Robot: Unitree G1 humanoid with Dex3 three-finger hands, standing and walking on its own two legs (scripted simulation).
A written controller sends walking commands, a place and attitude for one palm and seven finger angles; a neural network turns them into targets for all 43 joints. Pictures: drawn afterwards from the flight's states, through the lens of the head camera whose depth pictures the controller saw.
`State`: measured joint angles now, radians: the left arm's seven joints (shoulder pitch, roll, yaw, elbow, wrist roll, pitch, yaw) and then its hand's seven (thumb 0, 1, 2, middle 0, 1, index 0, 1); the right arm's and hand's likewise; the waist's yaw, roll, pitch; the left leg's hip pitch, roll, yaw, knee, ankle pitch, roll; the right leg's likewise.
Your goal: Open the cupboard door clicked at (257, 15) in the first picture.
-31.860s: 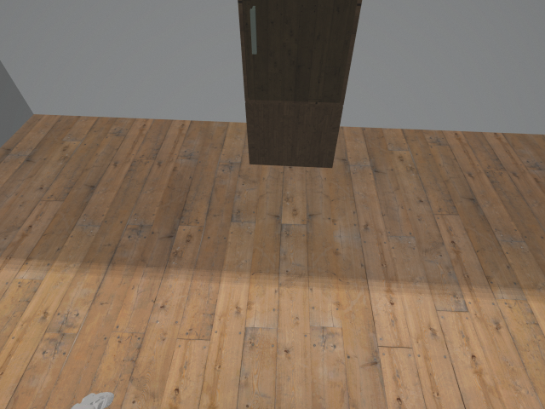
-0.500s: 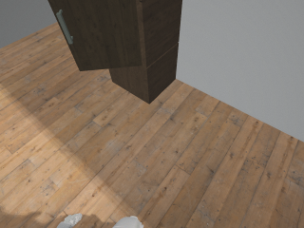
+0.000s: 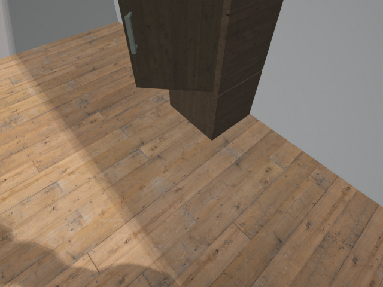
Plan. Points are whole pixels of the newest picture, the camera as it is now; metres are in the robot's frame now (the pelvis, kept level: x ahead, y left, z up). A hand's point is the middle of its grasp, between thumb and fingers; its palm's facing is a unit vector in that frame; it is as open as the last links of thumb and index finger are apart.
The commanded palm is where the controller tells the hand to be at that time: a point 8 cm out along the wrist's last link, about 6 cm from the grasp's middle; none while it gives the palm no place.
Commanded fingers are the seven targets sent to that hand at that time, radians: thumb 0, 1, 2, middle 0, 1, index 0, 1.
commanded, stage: take the last steps up to it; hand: left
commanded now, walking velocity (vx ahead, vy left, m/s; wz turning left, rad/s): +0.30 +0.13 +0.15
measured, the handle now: (132, 33) +1.07 +0.33 -0.03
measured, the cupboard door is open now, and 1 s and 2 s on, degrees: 45 45 45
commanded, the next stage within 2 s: come to a stop and stand still in 1.28 s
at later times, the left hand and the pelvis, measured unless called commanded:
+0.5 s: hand out of the picture +0.06 +0.23 -0.20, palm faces +0.15 -0.98 -0.15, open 7.4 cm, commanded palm none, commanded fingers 0.00 0.90 0.90 -0.20 -0.30 -0.20 -0.30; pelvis +0.14 +0.07 -0.02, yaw +4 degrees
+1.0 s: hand (108, 201) +0.35 +0.26 -0.16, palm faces +0.11 -0.97 -0.22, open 7.2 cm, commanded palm none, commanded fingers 0.00 0.90 0.90 -0.20 -0.30 -0.20 -0.30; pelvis +0.31 +0.07 +0.01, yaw +4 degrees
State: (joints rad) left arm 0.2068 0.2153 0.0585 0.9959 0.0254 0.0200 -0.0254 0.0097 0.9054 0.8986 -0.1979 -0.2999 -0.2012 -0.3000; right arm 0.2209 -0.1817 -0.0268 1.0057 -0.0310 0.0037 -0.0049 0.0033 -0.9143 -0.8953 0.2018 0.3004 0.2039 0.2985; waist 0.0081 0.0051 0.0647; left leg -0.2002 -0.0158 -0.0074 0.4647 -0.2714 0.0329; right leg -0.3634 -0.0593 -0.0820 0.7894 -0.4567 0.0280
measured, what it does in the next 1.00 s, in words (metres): walks ahead: right foot, then left foot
